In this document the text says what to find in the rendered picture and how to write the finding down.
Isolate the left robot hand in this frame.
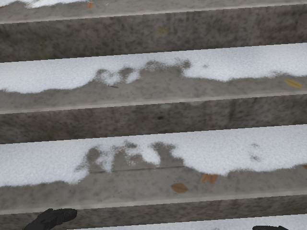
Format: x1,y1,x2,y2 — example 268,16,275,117
22,208,78,230

